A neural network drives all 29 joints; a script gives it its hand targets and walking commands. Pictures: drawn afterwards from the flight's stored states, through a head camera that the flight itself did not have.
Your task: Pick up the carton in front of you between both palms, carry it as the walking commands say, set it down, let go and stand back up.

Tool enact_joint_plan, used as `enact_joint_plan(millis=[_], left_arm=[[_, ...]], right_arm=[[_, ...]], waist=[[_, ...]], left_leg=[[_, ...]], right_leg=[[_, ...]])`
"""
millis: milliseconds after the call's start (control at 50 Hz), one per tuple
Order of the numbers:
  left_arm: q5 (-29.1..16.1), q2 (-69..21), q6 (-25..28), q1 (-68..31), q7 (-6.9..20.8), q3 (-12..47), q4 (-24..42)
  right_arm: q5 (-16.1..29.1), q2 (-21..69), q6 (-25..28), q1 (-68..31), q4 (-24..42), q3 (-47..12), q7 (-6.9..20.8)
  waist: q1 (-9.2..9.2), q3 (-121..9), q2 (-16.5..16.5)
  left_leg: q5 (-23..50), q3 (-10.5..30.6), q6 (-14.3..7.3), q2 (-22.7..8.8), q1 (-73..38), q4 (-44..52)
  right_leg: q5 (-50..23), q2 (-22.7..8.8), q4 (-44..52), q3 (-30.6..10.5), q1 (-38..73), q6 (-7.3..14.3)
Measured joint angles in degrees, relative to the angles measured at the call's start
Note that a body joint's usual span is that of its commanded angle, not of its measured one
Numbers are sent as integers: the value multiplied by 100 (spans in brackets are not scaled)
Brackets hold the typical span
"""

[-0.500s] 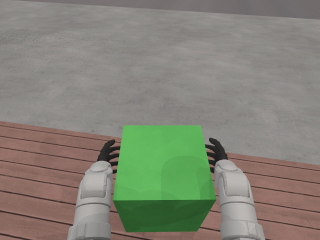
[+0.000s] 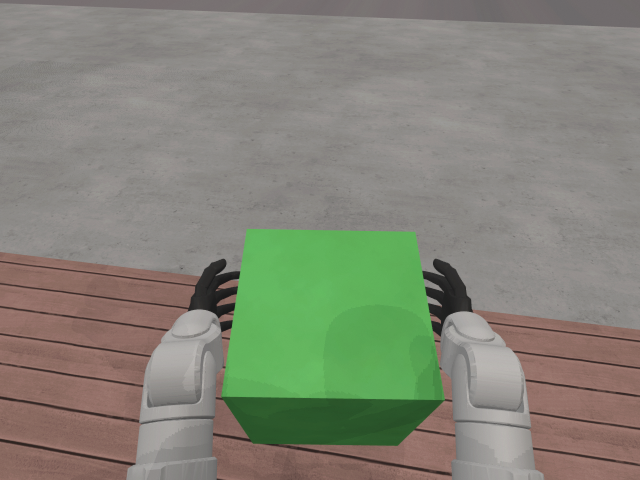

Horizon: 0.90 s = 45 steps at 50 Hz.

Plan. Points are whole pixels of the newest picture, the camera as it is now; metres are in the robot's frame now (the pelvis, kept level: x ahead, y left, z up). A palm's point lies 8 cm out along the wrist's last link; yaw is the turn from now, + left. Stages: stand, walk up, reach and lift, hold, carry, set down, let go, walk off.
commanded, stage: carry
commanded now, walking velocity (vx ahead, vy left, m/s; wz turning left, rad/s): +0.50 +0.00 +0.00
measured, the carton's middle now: (327, 345) +0.29 +0.00 +0.01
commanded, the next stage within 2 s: none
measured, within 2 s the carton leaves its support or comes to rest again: neither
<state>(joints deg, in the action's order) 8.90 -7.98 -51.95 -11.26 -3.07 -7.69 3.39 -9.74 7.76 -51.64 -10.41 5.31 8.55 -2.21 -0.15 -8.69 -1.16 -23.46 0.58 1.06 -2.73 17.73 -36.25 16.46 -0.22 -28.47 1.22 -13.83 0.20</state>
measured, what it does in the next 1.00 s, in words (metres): walks ahead: left foot, then right foot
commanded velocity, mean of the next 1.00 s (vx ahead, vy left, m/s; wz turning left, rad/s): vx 0.40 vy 0.00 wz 0.00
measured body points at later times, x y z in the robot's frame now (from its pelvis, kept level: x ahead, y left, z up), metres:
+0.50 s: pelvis +0.25 -0.02 +0.00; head +0.23 -0.02 +0.45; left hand +0.50 +0.12 +0.09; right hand +0.49 -0.19 +0.09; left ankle +0.10 +0.10 -0.74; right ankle +0.37 -0.13 -0.72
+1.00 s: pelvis +0.55 -0.04 -0.01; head +0.54 -0.04 +0.44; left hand +0.85 +0.11 +0.09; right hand +0.85 -0.20 +0.09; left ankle +0.70 +0.04 -0.72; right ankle +0.39 -0.12 -0.73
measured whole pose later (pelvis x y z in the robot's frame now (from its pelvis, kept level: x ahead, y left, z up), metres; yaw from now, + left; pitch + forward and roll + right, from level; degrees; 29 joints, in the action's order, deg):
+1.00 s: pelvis +0.55 -0.04 -0.01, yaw -2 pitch +3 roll +0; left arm 1.2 -6.5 -64.7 -16.7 -8.8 -8.6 14.5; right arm -2.7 7.2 -64.0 -15.4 16.7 9.5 -8.9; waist -2.0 -4.6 -0.1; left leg 0.5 -10.3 -3.4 -1.7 32.6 -31.7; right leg 27.2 -2.3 -27.0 11.7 -1.6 0.1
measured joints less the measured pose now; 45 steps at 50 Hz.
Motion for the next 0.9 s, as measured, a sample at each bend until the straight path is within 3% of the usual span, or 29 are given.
enact_joint_plan(millis=[60, 160, 200, 260, 300, 400, 500, 540, 560, 600, 660, 760, 900], left_arm=[[-119, 28, -389, 182, -96, 196, 566], [-322, 62, -997, 569, -246, 312, 1685], [-424, 75, -1189, 758, -299, 271, 2078], [-620, 69, -1506, 1087, -429, 250, 2359], [-686, 65, -1661, 1187, -502, 323, 2394], [-783, 60, -1724, 1224, -512, 394, 2498], [-787, 53, -1704, 1311, -530, 413, 2697], [-797, 54, -1699, 1278, -537, 434, 2737], [-790, 56, -1656, 1230, -540, 469, 2640], [-773, 61, -1631, 1173, -545, 509, 2452], [-748, 47, -1634, 1306, -547, 513, 2493], [-750, 61, -1481, 1174, -540, 415, 2457], [-783, 59, -1298, 190, -535, 133, 1709]], right_arm=[[230, -25, -380, 207, 590, -86, -137], [513, -42, -936, 447, 1487, -358, -347], [584, -39, -1090, 528, 1713, -510, -418], [643, -47, -1341, 804, 1858, -666, -479], [696, -40, -1505, 1014, 2020, -673, -564], [858, -32, -1650, 1172, 2345, -610, -685], [962, -38, -1674, 1127, 2456, -605, -725], [971, -42, -1689, 1105, 2533, -581, -727], [979, -47, -1686, 1081, 2512, -520, -727], [967, -46, -1711, 1062, 2422, -440, -717], [884, -41, -1721, 1120, 2392, -506, -656], [740, -48, -1507, 954, 2250, -572, -552], [666, -27, -1308, 213, 1748, -199, -554]], waist=[[19, -82, 174], [-42, -41, 342], [-91, -63, 374], [-59, -137, 234], [7, -139, 116], [213, -39, -21], [245, 46, -45], [202, 92, -79], [142, 113, -156], [21, 194, -136], [-98, 315, -24], [-253, 357, 84], [-315, 274, 77]], left_leg=[[-376, -408, -44, 68, 404, -410], [558, -1034, -82, 290, 354, 897], [1307, -1182, -292, 308, 185, 1107], [883, -1225, -403, 214, -14, 958], [797, -1182, -340, 154, -312, 1239], [761, -1081, -170, 32, -1149, 1981], [151, -1040, 129, -152, -1870, 1904], [-412, -994, 233, -327, -1897, 1177], [-490, -937, 203, -485, -1640, 413], [-431, -533, 90, -428, -795, -1410], [20, -409, -134, -293, 380, -2847], [796, -539, -222, -293, 1480, -2300], [1664, -732, -263, -247, 1965, -655]], right_leg=[[128, -129, 329, 8, 174, 20], [361, -310, 496, -80, 497, -92], [767, -377, -299, -37, 291, -79], [1125, -324, -2204, 184, -594, 50], [998, -327, -2714, 362, -1118, 75], [80, -412, -1582, 616, -1796, -34], [-804, -347, -195, 1000, -1645, 13], [-947, -259, -8, 1194, -1362, 134], [-949, -216, -291, 1275, -1391, 302], [-605, -218, -551, 1339, -1311, 492], [-491, -206, -108, 1349, -856, 457], [-432, -171, 671, 1250, -62, 414], [147, -126, 923, 1089, 840, 227]])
